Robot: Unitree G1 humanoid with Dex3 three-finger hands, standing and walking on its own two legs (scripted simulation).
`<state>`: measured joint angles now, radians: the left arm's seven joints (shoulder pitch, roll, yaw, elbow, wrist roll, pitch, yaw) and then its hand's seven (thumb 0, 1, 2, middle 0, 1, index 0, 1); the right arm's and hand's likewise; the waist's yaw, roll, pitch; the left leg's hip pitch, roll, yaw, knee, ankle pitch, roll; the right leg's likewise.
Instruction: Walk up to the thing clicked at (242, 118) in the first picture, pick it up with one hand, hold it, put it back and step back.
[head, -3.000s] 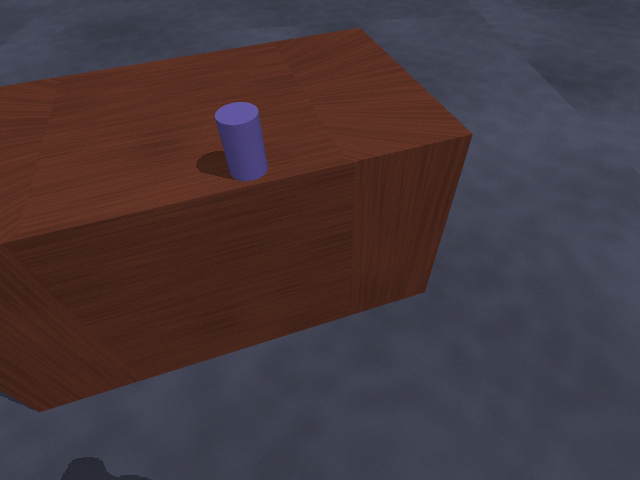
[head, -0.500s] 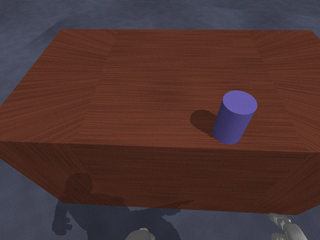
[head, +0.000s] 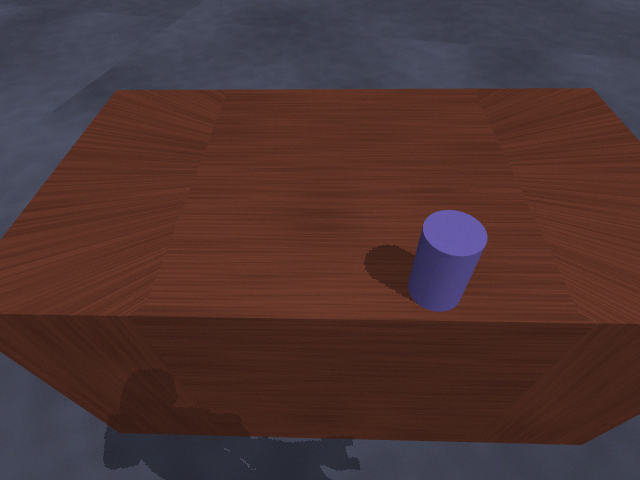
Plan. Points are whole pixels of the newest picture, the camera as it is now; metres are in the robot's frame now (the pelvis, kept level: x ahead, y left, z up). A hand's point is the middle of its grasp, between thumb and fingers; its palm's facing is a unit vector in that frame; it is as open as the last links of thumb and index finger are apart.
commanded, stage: walk up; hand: right
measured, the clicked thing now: (443, 262) +0.43 -0.16 +0.00
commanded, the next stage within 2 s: stand in 0.52 s
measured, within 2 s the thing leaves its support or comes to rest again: neither
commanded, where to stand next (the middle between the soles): +0.06 -0.01 m, yaw -1 degrees
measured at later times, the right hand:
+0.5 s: hand out of the picture +0.09 -0.25 -0.15, palm faces -0.03 +0.94 -0.33, open 7.4 cm
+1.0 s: hand out of the picture +0.12 -0.26 -0.15, palm faces +0.00 +0.94 -0.34, open 7.4 cm
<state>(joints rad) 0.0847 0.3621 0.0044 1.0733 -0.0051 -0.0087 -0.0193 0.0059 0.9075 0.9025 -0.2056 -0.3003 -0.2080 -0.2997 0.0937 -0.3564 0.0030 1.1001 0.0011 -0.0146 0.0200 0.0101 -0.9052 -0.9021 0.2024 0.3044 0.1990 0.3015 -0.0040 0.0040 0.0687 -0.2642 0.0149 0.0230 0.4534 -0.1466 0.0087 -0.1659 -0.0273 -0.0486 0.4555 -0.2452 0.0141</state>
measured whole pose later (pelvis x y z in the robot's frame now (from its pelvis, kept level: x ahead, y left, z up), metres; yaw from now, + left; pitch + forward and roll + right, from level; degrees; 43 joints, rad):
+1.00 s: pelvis +0.04 +0.00 +0.01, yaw +0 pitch -1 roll +0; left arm 0.10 0.35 0.01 1.13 0.01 -0.02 -0.01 0.01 0.91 0.90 -0.21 -0.30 -0.21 -0.30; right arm 0.08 -0.34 0.00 1.16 -0.01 -0.02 0.01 0.01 -0.91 -0.90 0.20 0.30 0.20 0.30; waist 0.00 -0.01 0.03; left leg -0.17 0.01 0.03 0.33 -0.14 0.00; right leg -0.07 -0.03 -0.04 0.31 -0.22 0.02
